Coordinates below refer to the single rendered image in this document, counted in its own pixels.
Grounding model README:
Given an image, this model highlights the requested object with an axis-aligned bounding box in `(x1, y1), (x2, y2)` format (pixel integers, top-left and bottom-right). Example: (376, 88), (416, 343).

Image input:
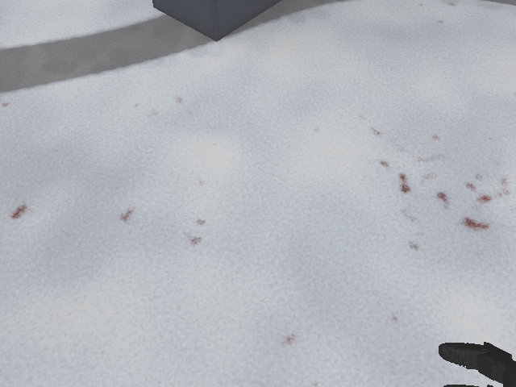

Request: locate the robot right hand
(439, 342), (516, 387)

